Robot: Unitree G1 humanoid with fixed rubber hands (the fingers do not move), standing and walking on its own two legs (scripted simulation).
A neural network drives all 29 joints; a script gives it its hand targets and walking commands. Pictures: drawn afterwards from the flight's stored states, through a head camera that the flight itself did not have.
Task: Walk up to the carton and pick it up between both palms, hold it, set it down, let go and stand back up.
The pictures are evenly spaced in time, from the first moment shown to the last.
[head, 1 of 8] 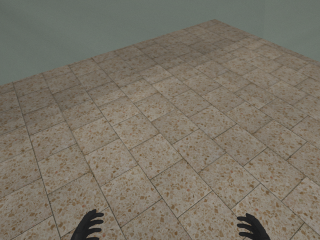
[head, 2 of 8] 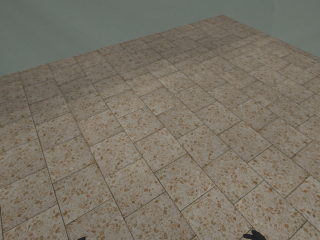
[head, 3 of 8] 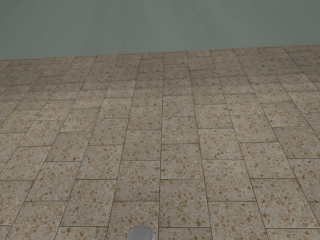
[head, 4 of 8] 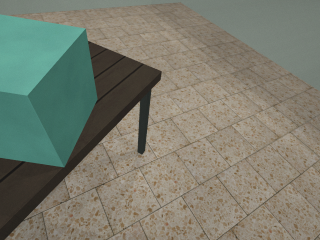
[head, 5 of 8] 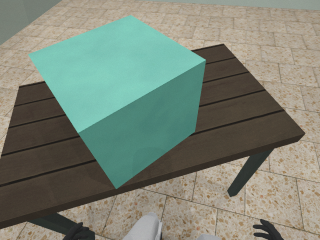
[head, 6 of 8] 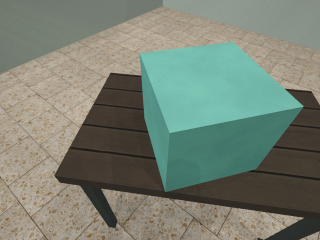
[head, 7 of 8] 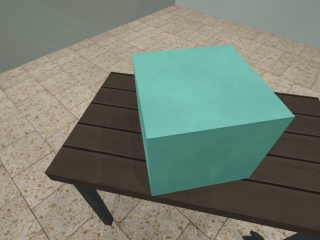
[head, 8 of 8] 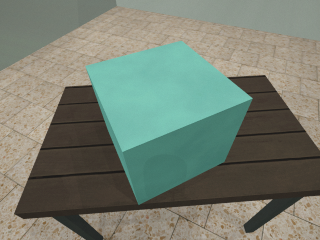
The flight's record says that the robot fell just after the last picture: no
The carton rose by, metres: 0.00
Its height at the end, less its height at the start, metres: +0.00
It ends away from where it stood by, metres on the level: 0.00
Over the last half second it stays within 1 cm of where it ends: yes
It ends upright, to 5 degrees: yes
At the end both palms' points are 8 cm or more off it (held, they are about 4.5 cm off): yes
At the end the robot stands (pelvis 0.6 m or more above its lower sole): yes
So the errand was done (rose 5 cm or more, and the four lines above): no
